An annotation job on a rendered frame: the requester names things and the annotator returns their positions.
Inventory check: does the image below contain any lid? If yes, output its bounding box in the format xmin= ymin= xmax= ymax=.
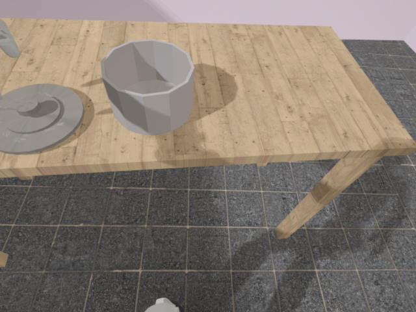
xmin=0 ymin=84 xmax=85 ymax=155

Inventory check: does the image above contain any robot left shin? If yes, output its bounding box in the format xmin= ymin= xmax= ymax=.
xmin=155 ymin=298 xmax=173 ymax=305

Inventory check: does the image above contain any left robot hand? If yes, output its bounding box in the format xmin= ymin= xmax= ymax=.
xmin=0 ymin=19 xmax=20 ymax=100

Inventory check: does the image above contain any knob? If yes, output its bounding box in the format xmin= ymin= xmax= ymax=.
xmin=14 ymin=97 xmax=41 ymax=116

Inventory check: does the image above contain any table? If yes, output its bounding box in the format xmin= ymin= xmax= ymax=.
xmin=0 ymin=18 xmax=416 ymax=267

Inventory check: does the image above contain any pot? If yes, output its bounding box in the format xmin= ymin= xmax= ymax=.
xmin=101 ymin=39 xmax=194 ymax=135

